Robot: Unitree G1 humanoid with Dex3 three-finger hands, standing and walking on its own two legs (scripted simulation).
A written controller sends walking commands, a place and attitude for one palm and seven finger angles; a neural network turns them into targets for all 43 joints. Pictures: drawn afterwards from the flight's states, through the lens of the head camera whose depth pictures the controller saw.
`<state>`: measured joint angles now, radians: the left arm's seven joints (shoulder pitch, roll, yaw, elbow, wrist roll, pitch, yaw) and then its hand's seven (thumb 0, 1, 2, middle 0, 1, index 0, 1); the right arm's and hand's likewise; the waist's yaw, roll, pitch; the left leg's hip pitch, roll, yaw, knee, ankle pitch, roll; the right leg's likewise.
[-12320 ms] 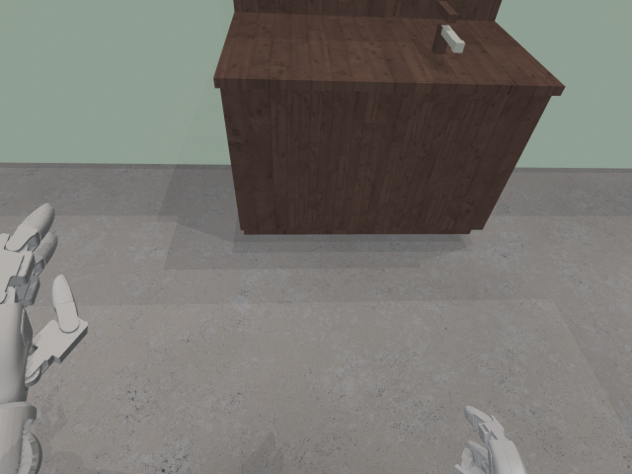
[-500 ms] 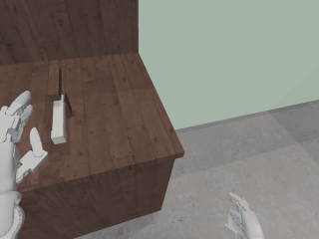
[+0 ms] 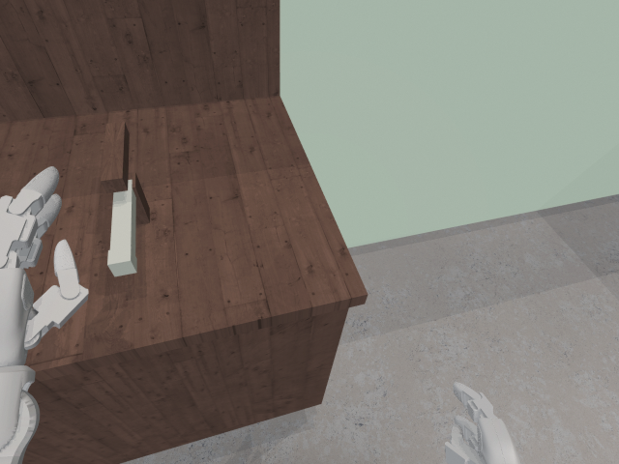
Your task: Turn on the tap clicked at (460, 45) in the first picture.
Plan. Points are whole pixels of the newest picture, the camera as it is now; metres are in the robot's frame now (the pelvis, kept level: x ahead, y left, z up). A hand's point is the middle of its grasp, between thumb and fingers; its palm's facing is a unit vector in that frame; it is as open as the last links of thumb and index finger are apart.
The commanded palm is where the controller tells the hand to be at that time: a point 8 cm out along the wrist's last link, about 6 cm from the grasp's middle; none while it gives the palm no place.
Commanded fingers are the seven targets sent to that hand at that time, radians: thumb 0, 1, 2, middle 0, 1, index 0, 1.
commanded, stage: turn the palm inward beside the body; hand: left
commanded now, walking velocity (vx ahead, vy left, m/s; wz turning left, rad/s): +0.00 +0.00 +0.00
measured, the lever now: (122, 261) +0.33 +0.29 +0.05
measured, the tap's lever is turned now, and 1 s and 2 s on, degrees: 0 0 0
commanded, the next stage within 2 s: none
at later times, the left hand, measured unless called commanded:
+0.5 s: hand (88, 336) +0.19 +0.23 +0.14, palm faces +0.54 -0.79 -0.30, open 7.4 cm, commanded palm +0.14 +0.26 +0.16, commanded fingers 0.00 0.90 0.90 -0.20 -0.30 -0.20 -0.30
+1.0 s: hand (132, 352) +0.19 +0.20 +0.13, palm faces +0.48 -0.84 -0.24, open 7.4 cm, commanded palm +0.14 +0.24 +0.14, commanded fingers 0.00 0.90 0.90 -0.20 -0.30 -0.20 -0.30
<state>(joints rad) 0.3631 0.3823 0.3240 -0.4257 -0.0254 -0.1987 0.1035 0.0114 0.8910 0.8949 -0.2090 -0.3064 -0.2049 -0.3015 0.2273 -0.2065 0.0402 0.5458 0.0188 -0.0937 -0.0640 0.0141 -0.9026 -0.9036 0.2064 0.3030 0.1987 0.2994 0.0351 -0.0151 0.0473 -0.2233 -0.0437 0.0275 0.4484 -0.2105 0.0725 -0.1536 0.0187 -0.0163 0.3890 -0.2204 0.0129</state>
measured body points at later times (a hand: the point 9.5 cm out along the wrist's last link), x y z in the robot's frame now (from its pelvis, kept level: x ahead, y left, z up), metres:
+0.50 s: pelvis -0.01 -0.07 -0.02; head -0.02 -0.08 +0.43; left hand +0.16 +0.27 +0.16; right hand +0.19 -0.29 -0.11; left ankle +0.02 +0.07 -0.74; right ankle -0.01 -0.12 -0.74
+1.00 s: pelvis +0.01 -0.07 -0.03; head +0.00 -0.09 +0.42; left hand +0.16 +0.24 +0.14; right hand +0.20 -0.30 -0.11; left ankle +0.02 +0.07 -0.74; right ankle -0.01 -0.12 -0.74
